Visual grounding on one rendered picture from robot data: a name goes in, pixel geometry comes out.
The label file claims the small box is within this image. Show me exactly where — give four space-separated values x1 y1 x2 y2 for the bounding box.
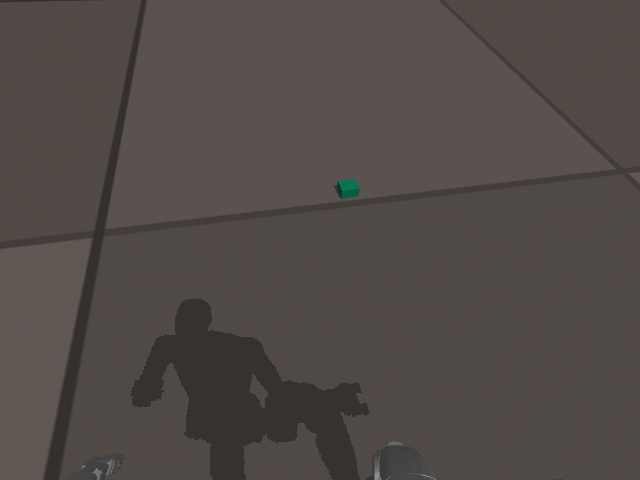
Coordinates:
337 178 360 199

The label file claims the left robot hand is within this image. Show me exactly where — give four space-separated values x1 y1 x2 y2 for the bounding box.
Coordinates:
66 454 124 480

